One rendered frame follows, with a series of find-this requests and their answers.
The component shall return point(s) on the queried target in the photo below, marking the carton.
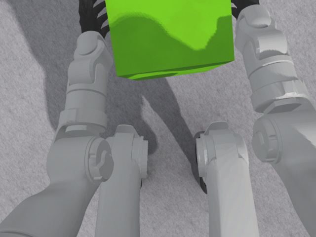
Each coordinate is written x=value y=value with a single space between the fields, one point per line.
x=162 y=38

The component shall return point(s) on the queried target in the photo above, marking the robot right foot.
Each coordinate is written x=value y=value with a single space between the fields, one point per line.
x=202 y=184

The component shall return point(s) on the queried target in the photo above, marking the robot right hand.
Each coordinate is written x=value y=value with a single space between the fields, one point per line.
x=241 y=4

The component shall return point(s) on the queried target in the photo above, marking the robot left hand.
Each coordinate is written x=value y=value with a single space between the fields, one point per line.
x=88 y=17

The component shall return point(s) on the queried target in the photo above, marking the robot right forearm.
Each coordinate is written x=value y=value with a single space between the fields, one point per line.
x=268 y=63

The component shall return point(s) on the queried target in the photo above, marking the left robot upper arm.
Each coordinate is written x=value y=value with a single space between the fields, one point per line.
x=76 y=167

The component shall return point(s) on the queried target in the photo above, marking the right robot upper arm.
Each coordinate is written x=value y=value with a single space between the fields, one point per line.
x=287 y=141

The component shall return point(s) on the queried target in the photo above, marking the right robot shin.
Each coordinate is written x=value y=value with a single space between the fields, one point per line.
x=240 y=143

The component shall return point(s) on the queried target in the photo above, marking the robot left forearm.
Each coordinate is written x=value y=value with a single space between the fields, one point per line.
x=86 y=94

